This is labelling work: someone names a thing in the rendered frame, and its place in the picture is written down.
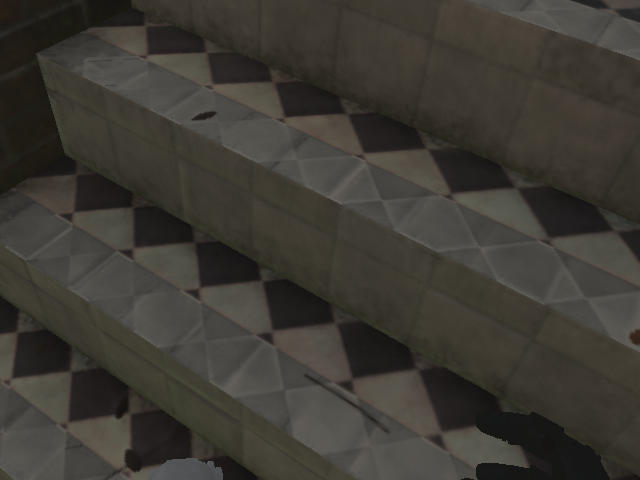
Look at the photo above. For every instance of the right robot hand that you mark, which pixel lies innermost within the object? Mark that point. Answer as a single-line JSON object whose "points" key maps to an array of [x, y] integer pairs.
{"points": [[543, 438]]}

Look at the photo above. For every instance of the left robot thigh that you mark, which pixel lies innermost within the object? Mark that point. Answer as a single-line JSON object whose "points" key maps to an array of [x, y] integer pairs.
{"points": [[188, 469]]}

